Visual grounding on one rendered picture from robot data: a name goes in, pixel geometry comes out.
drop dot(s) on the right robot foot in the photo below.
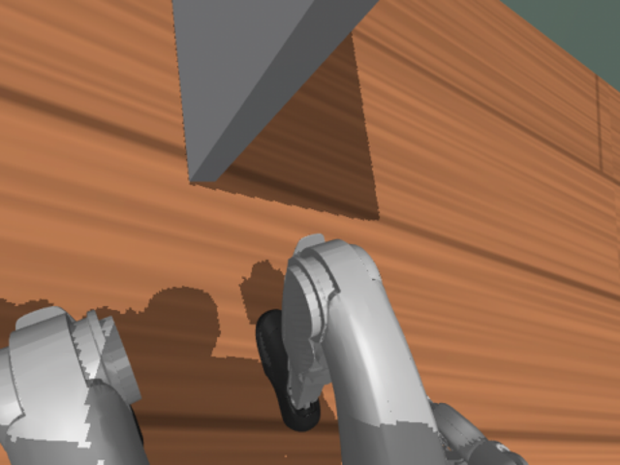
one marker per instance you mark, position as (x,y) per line
(275,366)

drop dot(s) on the right robot hand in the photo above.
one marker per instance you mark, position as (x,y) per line
(456,432)

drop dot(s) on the right robot arm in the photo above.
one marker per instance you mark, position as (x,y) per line
(495,453)

